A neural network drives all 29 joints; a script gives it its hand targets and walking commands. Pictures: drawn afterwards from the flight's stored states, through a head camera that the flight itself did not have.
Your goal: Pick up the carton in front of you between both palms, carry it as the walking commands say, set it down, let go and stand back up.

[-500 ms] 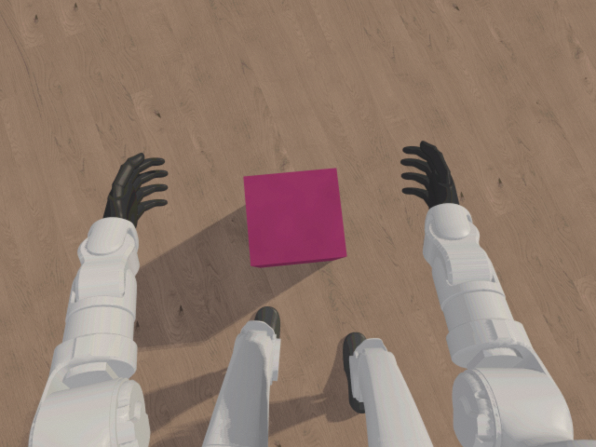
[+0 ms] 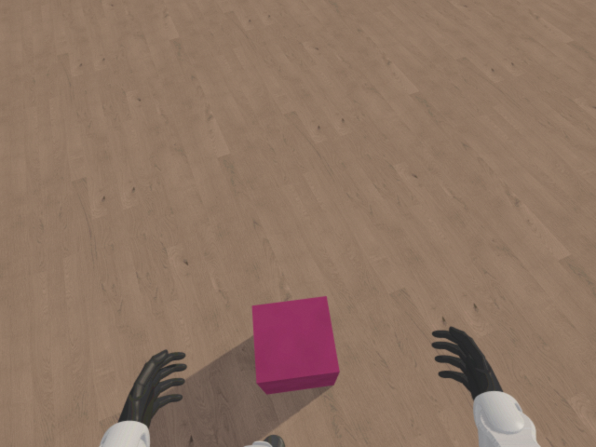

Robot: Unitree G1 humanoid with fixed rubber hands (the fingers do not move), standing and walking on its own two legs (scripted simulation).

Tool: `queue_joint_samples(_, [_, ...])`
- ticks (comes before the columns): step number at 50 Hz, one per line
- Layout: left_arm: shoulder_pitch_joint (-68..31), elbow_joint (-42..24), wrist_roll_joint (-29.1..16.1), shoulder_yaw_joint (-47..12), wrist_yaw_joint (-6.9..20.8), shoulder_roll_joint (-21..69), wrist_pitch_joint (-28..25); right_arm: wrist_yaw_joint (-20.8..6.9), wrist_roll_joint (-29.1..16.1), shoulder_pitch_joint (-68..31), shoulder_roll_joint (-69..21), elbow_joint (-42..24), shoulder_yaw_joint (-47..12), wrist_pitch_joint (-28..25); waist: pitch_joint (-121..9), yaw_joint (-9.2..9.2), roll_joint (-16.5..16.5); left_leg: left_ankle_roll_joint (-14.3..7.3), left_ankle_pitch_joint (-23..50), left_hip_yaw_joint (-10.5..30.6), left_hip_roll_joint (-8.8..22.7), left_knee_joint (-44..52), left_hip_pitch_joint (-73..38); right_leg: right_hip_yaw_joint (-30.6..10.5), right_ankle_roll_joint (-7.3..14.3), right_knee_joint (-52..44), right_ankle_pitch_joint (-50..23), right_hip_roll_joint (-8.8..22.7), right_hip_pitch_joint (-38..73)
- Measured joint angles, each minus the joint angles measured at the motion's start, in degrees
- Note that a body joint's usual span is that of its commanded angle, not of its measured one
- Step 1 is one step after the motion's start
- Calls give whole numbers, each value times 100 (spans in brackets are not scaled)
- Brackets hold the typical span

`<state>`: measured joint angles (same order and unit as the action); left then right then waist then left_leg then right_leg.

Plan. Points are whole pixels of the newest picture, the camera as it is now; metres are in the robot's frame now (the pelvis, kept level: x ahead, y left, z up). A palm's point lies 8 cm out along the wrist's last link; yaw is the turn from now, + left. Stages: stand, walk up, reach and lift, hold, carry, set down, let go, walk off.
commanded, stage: let go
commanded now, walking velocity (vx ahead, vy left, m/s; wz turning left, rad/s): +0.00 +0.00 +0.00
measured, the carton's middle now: (295, 347) +0.38 +0.05 -0.64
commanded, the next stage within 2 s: stand in 0.54 s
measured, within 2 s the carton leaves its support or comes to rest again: neither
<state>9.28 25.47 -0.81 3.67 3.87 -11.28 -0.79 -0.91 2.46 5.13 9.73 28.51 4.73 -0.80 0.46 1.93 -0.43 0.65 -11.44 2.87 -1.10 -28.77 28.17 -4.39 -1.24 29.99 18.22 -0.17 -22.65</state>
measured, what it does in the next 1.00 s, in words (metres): stands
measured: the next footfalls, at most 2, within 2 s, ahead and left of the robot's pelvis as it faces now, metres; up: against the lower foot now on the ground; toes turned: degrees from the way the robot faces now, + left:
none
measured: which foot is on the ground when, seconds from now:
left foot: down 0.00-1.00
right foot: down 0.00-1.00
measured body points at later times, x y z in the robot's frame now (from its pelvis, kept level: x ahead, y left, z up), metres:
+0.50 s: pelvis +0.01 -0.01 +0.01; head +0.03 -0.01 +0.46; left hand +0.19 +0.22 -0.07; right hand +0.19 -0.25 -0.07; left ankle +0.02 +0.12 -0.73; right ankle -0.04 -0.13 -0.73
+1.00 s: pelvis +0.02 +0.01 +0.00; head +0.03 +0.03 +0.45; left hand +0.16 +0.30 -0.11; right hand +0.15 -0.29 -0.09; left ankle +0.02 +0.12 -0.73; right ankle -0.04 -0.13 -0.73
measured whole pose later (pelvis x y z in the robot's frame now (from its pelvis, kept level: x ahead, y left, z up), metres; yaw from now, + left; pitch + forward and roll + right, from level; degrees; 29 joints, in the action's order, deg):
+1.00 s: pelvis +0.02 +0.01 +0.00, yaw -1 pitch +0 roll +0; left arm 12.9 40.8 2.2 2.1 -1.5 -20.0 0.7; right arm 1.3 2.4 9.1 18.4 45.8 2.2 0.2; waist 0.7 -0.4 2.5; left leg -0.3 -15.9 1.3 -0.7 -30.1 13.9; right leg -4.8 -1.8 26.9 19.9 0.1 -6.9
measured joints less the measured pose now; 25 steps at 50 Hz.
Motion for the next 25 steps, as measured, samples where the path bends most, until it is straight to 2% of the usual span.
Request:
queue_joint_samples(5, [416, -69, 35, -94, 2, -53, 145, -93, -111, 523, 137, -134, -132, 112, 115, -101, 70, 78, 91, 28, 53, 473, -981, 35, 99, -396, -64, -25, 941])
queue_joint_samples(11, [422, -88, 127, -95, 37, -99, 479, -210, -201, 770, 238, -280, -238, 405, 307, -197, 199, 145, 31, 48, 98, 572, -1646, 72, 183, -452, 14, -62, 1587])
queue_joint_samples(22, [347, -153, 225, -67, 21, -86, 786, -274, -180, 678, 181, -365, -268, 733, 510, -202, 226, 107, -102, 6, 67, 509, -2047, 55, 152, -473, 91, -21, 2016])
queue_joint_samples(25, [378, -281, 261, -114, -105, -127, 1009, -173, -209, 713, 177, -267, -264, 615, 451, -190, 194, 78, -162, 19, 39, 392, -1972, 73, 121, -432, 121, 2, 1987])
